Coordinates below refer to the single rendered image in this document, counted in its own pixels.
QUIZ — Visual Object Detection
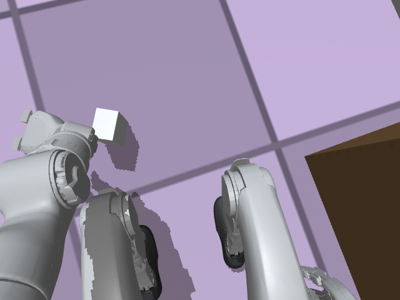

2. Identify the carton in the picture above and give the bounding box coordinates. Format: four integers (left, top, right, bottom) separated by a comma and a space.
92, 108, 128, 147

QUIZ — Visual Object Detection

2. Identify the right robot foot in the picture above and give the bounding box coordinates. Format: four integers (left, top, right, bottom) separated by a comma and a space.
214, 196, 245, 269

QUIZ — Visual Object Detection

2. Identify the right robot hand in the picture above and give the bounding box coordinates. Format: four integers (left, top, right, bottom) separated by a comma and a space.
301, 266, 357, 300

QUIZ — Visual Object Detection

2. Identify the left robot foot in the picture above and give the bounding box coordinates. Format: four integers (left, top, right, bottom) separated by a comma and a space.
139, 225, 162, 300

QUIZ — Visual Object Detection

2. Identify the left robot hand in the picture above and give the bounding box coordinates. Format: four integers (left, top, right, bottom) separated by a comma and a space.
11, 109, 98, 154

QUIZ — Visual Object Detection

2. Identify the left robot arm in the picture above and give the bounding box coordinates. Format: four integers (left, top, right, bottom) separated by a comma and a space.
0, 121, 99, 300

